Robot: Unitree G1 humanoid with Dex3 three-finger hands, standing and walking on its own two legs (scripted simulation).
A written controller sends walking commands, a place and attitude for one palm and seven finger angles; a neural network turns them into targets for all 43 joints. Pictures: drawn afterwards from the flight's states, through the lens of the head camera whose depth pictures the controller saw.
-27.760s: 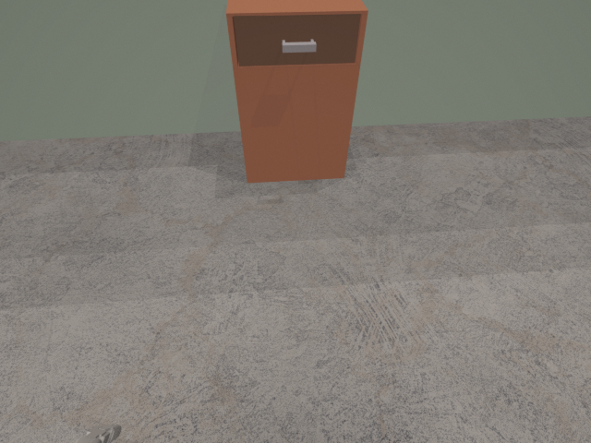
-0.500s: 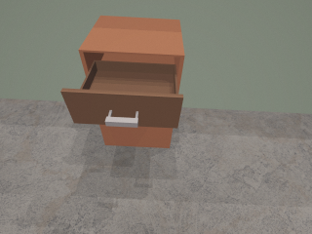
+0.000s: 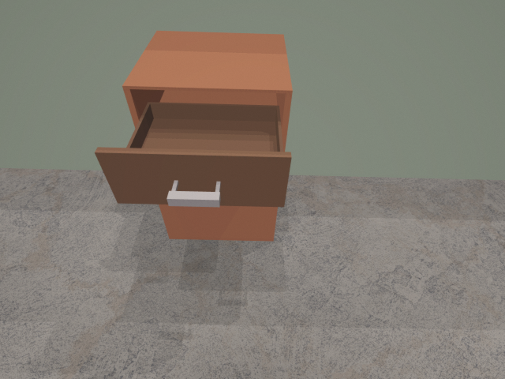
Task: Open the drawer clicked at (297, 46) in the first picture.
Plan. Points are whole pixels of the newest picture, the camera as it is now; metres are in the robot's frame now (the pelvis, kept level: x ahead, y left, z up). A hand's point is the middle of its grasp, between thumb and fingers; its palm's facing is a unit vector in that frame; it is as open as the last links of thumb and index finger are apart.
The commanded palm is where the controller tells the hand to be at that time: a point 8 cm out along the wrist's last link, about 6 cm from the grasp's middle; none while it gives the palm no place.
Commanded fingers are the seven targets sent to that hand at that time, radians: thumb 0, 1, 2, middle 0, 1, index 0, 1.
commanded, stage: raise the hand with hooked fingers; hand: left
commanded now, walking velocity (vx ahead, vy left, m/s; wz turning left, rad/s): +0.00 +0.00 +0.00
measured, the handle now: (195, 191) +0.54 +0.17 -0.07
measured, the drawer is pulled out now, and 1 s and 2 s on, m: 0.30 0.30 0.30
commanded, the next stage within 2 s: move the hooked fingers above the handle in 1.98 s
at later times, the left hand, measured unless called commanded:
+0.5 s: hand (152, 356) +0.17 +0.17 -0.07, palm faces -0.07 -0.25 -0.96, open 8.5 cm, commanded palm +0.15 +0.21 -0.02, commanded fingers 0.00 0.39 0.68 -0.24 -0.63 -0.24 -0.63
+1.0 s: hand (137, 287) +0.26 +0.21 -0.01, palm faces -0.02 -0.11 -0.99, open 11.5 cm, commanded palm +0.24 +0.22 +0.05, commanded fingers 0.00 -0.20 0.43 -0.28 -1.00 -0.28 -1.00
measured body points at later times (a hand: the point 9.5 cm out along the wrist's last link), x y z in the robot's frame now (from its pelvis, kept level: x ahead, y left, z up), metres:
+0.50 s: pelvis +0.00 -0.03 -0.03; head +0.02 -0.04 +0.42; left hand +0.17 +0.18 -0.01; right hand +0.25 -0.28 -0.08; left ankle +0.01 +0.09 -0.74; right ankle +0.05 -0.13 -0.74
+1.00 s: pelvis +0.05 -0.03 -0.03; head +0.11 -0.05 +0.42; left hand +0.26 +0.22 +0.04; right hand +0.24 -0.23 -0.15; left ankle +0.01 +0.09 -0.74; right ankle +0.05 -0.13 -0.74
